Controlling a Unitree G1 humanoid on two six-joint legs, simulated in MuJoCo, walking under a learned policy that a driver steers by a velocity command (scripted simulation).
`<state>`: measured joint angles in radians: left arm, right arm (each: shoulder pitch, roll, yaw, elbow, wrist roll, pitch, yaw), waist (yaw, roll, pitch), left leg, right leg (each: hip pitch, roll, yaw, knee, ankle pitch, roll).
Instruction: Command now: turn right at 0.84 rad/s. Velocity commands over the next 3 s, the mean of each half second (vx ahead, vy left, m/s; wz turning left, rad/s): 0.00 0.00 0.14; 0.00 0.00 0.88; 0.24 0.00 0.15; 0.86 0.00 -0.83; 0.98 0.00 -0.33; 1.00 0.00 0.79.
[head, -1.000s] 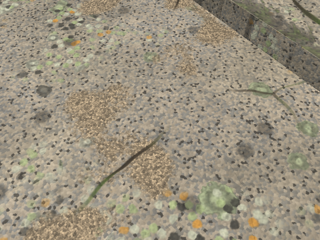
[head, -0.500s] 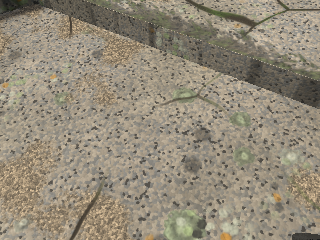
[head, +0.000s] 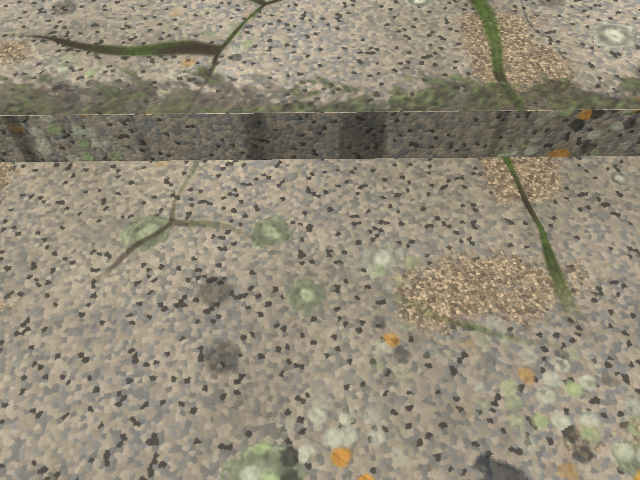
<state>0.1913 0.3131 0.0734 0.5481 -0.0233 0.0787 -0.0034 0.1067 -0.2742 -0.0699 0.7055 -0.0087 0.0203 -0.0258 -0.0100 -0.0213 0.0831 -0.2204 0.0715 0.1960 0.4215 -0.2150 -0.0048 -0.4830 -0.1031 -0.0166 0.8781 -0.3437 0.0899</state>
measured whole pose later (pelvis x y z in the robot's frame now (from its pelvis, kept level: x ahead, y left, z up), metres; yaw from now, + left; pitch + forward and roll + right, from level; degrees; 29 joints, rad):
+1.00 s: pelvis +0.04 +0.00 +0.00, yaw +36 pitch +3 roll -2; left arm 0.05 0.30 0.09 0.70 0.00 -0.02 0.01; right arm 0.16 -0.35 -0.10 0.56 0.02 0.06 -0.04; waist -0.01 -0.01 0.04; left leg -0.32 -0.12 -0.25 0.53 -0.25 0.05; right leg -0.48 0.07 0.15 0.72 -0.31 0.08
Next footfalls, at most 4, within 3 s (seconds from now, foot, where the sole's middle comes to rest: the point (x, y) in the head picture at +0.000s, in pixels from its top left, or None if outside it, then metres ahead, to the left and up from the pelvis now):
0.08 right None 0.05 -0.14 -0.78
0.60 left None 0.03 0.10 -0.78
1.08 right None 0.20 -0.04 -0.78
1.40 left None -0.01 0.10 -0.78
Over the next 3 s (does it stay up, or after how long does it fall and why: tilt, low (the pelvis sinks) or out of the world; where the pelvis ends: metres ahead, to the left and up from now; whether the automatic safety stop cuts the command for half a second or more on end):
stays up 1.32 0.28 0.01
